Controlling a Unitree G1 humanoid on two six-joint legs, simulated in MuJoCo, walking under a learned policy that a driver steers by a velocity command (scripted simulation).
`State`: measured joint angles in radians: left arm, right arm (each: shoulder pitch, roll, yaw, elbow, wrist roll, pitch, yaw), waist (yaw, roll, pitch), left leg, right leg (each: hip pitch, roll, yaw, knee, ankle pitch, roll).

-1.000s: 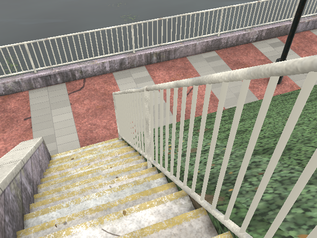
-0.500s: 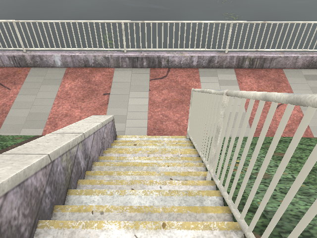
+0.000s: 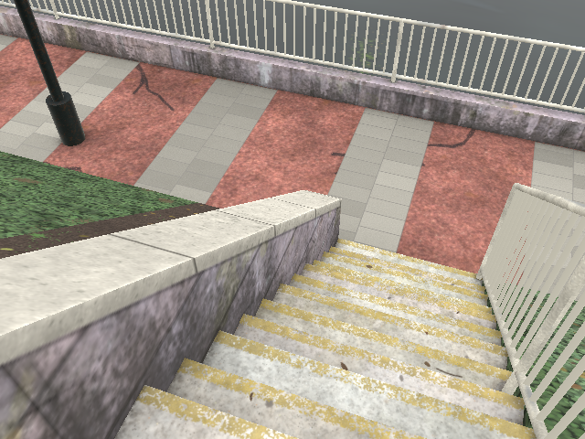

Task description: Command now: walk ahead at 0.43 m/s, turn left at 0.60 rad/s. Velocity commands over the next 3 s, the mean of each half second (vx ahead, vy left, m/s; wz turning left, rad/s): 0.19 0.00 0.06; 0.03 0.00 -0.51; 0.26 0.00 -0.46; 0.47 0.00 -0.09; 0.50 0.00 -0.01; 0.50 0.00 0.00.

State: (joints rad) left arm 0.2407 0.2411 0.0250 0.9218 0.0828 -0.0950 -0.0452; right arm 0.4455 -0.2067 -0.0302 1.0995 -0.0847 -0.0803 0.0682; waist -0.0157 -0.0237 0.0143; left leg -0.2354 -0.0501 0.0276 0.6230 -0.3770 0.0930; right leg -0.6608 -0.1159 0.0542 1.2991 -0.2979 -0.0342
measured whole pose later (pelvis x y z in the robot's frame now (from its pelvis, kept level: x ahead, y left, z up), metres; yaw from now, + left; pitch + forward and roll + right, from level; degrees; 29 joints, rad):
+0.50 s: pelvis +0.18 -0.08 -0.22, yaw -2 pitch +3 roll -1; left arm 0.47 0.22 0.00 0.95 0.04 -0.10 -0.06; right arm 0.22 -0.21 0.01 0.87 -0.05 -0.04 0.05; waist 0.07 0.01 -0.03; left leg -0.62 0.06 0.02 0.96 -0.17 -0.08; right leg -0.39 0.12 0.04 0.79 -0.44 -0.08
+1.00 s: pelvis +0.19 -0.12 -0.22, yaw -19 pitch +4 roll +0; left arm 0.25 0.25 0.06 0.78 0.09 -0.07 0.00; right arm 0.31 -0.27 -0.08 0.82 -0.05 -0.12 -0.05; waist -0.07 -0.02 -0.04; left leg -0.50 0.21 0.11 0.99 -0.57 -0.07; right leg -0.44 0.03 -0.08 0.82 -0.46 -0.06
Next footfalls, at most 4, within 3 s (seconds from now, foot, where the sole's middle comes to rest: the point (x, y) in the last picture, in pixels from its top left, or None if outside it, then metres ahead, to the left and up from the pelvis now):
0.18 right None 0.19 -0.16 -0.96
0.50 left None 0.27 0.05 -0.96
0.96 right None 0.18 -0.21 -0.96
1.60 left None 0.48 -0.09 -1.16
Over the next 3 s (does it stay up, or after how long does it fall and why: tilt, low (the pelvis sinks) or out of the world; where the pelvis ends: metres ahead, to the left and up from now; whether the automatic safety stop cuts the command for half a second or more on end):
stays up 0.97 -0.33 -0.86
